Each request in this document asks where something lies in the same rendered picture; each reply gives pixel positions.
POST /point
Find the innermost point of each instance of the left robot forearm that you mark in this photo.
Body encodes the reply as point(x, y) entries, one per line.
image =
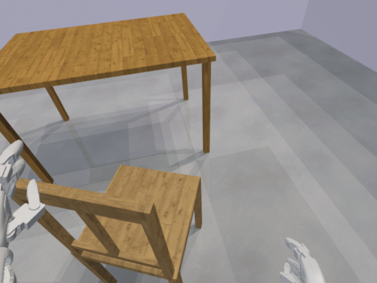
point(6, 272)

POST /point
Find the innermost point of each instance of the robot left hand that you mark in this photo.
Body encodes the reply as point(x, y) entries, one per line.
point(27, 214)

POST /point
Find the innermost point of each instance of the chair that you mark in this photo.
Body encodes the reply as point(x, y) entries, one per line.
point(141, 222)

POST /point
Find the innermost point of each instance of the table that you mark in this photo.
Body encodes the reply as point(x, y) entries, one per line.
point(43, 59)

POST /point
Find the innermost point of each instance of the robot right hand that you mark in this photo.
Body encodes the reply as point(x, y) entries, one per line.
point(308, 271)

